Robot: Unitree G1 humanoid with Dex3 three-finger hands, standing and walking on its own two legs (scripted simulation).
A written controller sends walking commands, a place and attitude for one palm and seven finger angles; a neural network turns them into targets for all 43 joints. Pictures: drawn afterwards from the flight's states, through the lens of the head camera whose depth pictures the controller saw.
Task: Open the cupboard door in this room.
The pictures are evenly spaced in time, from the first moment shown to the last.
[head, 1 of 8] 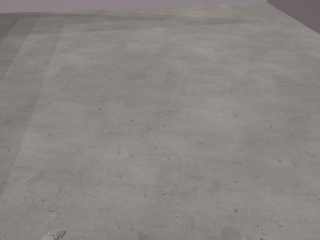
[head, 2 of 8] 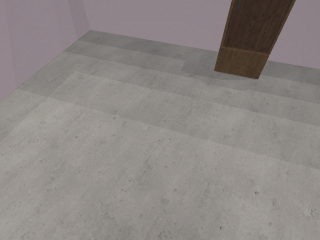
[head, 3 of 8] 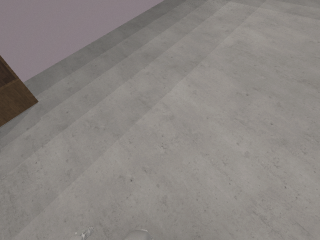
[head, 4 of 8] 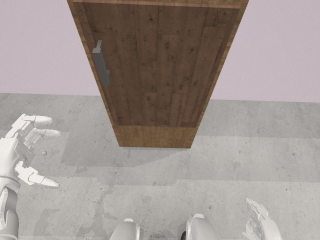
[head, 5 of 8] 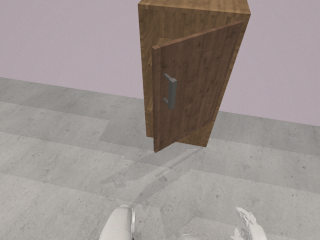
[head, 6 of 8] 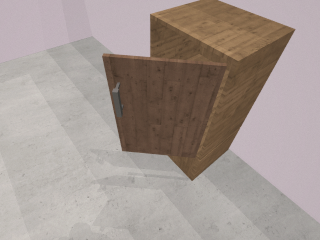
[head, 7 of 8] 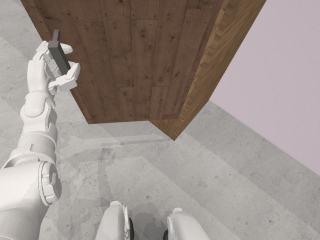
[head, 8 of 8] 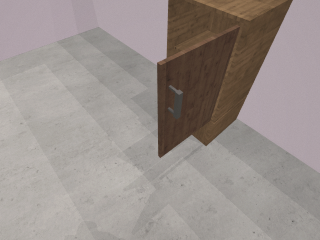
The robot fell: no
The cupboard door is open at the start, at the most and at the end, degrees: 0 89 88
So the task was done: yes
